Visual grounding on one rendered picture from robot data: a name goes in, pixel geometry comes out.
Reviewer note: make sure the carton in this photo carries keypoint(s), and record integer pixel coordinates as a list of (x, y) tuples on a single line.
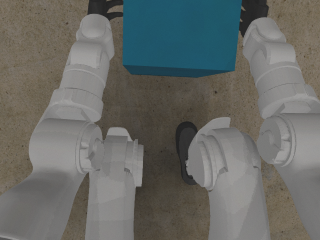
[(180, 38)]

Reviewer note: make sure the left robot hand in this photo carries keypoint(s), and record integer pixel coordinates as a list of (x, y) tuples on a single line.
[(101, 7)]

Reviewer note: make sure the robot right forearm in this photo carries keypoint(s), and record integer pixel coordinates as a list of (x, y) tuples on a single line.
[(277, 76)]

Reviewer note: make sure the robot right thigh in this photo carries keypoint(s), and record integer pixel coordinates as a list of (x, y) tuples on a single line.
[(223, 164)]

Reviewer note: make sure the right robot foot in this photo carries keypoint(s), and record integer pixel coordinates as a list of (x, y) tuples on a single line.
[(185, 133)]

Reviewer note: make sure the robot right upper arm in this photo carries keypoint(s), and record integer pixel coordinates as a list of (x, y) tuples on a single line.
[(291, 142)]

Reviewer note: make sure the right robot hand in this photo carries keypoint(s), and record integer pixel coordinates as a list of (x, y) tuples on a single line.
[(254, 9)]

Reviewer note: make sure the robot left upper arm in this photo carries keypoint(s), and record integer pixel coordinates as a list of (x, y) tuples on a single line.
[(62, 152)]

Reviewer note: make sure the robot left forearm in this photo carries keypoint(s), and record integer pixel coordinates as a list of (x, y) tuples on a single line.
[(84, 78)]

